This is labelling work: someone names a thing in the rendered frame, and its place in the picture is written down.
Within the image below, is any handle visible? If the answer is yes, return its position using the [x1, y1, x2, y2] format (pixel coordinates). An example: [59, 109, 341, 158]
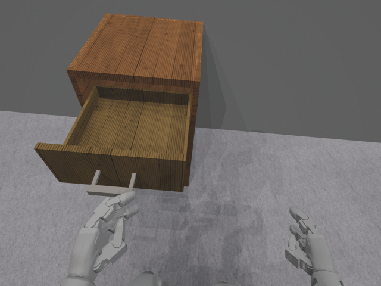
[86, 170, 136, 197]

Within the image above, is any left robot hand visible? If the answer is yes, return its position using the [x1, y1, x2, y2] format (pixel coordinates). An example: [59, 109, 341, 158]
[68, 191, 140, 282]

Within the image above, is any robot right forearm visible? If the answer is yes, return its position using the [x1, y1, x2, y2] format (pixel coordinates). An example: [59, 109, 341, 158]
[311, 271, 344, 286]

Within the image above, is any right robot hand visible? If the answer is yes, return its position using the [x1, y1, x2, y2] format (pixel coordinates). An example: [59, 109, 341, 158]
[285, 207, 335, 276]

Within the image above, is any cabinet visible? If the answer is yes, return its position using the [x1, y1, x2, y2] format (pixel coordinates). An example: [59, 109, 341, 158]
[66, 13, 203, 186]

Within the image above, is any drawer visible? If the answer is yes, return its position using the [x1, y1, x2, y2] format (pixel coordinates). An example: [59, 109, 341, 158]
[34, 85, 192, 192]

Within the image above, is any left robot thigh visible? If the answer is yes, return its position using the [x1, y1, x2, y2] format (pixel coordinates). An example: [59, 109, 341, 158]
[129, 273, 162, 286]

